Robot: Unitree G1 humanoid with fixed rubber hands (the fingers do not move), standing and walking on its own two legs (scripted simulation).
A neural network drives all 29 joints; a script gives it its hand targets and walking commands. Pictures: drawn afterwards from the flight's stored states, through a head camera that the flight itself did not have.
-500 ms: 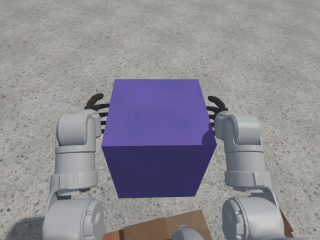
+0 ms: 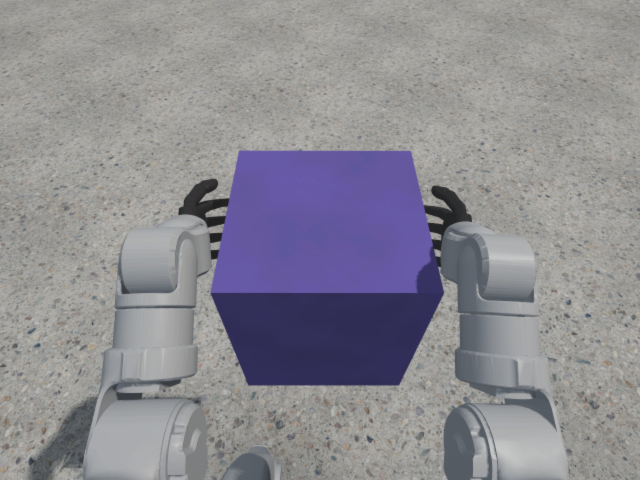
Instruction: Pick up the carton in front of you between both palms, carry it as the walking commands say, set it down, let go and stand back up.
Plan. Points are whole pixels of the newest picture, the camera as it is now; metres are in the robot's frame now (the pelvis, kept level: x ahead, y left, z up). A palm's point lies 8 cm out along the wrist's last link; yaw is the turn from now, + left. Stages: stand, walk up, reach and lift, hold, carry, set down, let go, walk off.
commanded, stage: carry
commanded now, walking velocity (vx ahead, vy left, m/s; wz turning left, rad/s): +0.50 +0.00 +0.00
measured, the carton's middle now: (324, 275) +0.37 +0.02 +0.05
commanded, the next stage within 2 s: none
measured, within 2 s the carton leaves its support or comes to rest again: neither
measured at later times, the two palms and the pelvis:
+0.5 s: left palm (247, 141) +0.68 +0.19 +0.02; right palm (407, 154) +0.66 -0.11 +0.03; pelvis +0.31 +0.06 -0.06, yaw -1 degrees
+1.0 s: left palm (253, 54) +0.96 +0.22 +0.06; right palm (383, 55) +0.99 -0.08 +0.05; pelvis +0.62 +0.04 -0.04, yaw +3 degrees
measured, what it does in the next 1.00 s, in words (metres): goes down: left foot 0.06 m lower, then right foot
